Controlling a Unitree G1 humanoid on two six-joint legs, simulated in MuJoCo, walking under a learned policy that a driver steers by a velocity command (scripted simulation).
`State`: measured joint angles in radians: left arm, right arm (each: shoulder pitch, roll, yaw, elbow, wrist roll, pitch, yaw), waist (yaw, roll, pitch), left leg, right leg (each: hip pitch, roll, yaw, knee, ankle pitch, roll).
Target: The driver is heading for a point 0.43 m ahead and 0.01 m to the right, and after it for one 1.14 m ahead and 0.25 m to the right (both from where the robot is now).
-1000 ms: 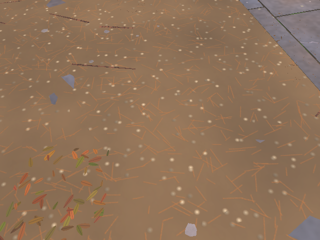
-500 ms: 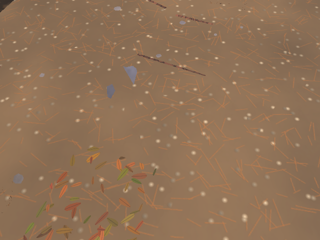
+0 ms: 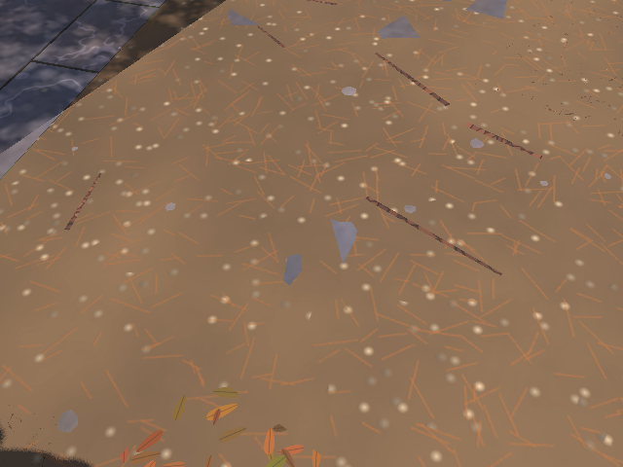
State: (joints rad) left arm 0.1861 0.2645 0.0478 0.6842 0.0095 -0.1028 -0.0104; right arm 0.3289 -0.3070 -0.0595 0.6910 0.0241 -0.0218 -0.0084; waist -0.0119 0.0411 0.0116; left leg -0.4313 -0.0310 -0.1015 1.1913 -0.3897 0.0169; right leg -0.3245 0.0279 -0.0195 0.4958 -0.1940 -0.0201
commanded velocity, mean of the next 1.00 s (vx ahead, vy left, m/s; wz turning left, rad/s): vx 0.21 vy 0.00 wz -0.12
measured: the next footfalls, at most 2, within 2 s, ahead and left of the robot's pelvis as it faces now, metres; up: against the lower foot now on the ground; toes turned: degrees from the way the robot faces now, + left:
left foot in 0.34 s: +0.34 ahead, +0.16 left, +0.00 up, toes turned +5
right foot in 0.82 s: +0.29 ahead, -0.08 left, +0.00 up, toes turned -10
